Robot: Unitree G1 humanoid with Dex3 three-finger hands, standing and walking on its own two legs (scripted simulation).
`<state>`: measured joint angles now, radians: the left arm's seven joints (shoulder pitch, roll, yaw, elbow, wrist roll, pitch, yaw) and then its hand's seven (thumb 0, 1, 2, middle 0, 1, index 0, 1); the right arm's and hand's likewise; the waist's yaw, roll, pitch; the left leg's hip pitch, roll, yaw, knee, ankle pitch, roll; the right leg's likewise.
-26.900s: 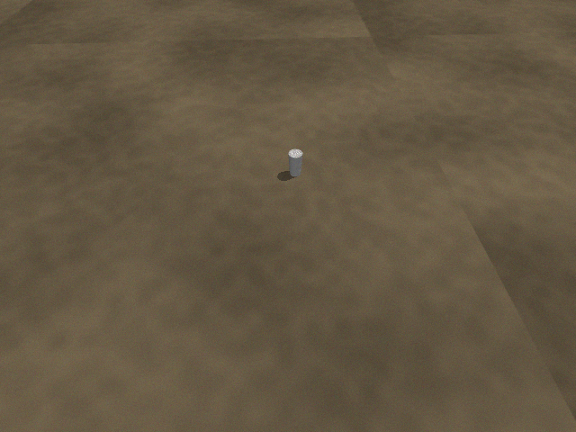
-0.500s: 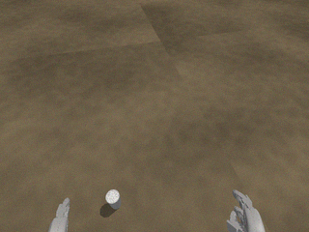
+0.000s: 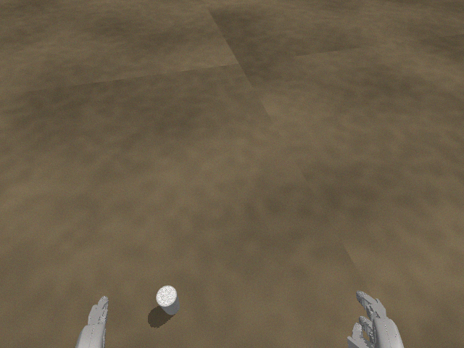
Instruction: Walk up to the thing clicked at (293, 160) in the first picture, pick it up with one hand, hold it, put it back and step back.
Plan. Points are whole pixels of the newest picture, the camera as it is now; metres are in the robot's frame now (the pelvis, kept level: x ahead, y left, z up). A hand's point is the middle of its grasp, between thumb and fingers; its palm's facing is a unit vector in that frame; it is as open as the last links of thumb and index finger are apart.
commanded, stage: home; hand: left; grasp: from the side
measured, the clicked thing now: (169, 301) +0.43 +0.25 -0.66
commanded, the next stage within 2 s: stand in 0.98 s
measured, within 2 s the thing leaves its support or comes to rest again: neither
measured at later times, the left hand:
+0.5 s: hand out of the picture +0.16 +0.19 -0.06, palm faces +0.10 -0.95 -0.29, open 17.3 cm
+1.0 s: hand out of the picture +0.17 +0.19 -0.06, palm faces +0.11 -0.95 -0.29, open 17.3 cm
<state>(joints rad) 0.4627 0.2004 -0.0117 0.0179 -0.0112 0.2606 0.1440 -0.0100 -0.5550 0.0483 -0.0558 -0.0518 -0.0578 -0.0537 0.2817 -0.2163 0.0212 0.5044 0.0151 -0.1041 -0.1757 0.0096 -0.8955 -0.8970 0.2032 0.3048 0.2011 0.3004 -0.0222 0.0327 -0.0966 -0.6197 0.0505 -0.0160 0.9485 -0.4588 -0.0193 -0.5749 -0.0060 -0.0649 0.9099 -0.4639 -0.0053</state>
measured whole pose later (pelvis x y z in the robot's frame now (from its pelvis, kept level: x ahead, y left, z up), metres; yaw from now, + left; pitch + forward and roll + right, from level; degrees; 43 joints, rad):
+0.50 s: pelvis +0.00 +0.00 +0.00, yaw +0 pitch +7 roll -2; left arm 0.46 0.20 -0.01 0.04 -0.01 0.25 0.14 -0.01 -0.52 0.07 -0.06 -0.06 -0.06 -0.06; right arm 0.27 -0.21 0.03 0.52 0.01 -0.12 -0.17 0.01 -0.90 -0.90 0.20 0.30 0.20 0.30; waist -0.02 0.03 -0.09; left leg -0.61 0.05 -0.01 0.94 -0.45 -0.01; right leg -0.57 -0.01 -0.06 0.90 -0.45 0.00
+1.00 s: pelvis +0.00 +0.01 +0.00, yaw +0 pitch +7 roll -2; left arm 0.45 0.20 -0.01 0.04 -0.01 0.24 0.14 -0.01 -0.50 0.08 -0.06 -0.06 -0.06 -0.06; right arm 0.27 -0.21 0.02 0.52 0.01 -0.12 -0.17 0.01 -0.90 -0.90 0.20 0.30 0.20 0.30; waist -0.01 0.03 -0.09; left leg -0.60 0.04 -0.01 0.93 -0.46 -0.01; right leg -0.56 -0.01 -0.06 0.89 -0.45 0.01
